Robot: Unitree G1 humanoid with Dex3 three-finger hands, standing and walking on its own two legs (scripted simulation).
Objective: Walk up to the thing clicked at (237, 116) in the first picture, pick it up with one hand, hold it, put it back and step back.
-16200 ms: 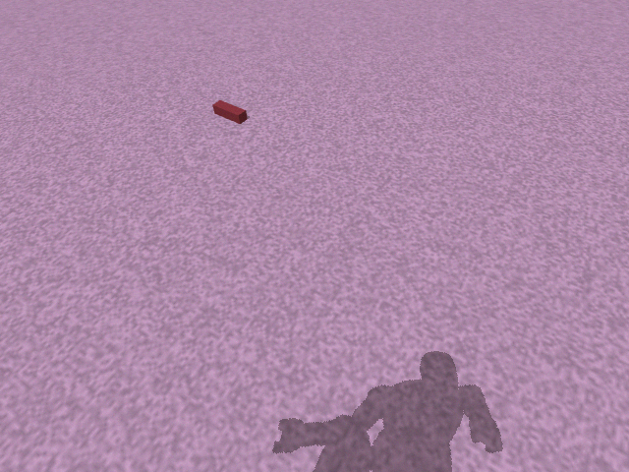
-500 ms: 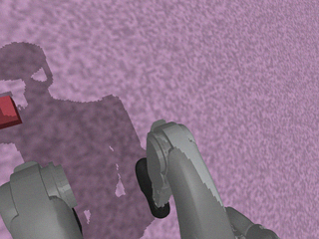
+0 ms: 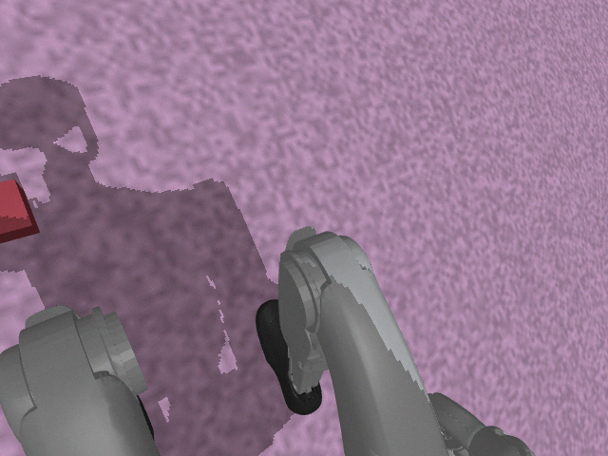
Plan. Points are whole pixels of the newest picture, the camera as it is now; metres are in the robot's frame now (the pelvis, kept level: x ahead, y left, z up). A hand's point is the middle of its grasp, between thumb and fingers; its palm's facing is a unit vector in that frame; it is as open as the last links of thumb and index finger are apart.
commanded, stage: close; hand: left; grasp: from above
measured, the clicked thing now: out of the picture +0.43 +0.32 -0.27
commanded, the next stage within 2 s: settle in 0.68 s
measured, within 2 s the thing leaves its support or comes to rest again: leaves its support in 1.16 s
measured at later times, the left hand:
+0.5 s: hand out of the picture +0.42 +0.31 -0.24, palm faces -0.44 -0.14 -0.89, open 9.5 cm
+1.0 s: hand out of the picture +0.42 +0.31 -0.24, palm faces -0.44 -0.14 -0.89, open 9.5 cm
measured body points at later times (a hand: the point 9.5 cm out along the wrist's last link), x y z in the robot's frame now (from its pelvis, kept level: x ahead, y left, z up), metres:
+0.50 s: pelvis +0.00 +0.00 +0.00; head +0.25 +0.13 +0.35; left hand +0.44 +0.32 -0.19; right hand +0.06 -0.26 -0.05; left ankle +0.06 +0.13 -0.26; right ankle +0.12 -0.13 -0.26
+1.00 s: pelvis +0.00 +0.00 +0.00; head +0.26 +0.13 +0.35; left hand +0.44 +0.32 -0.19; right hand +0.06 -0.25 -0.05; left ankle +0.06 +0.13 -0.26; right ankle +0.12 -0.13 -0.26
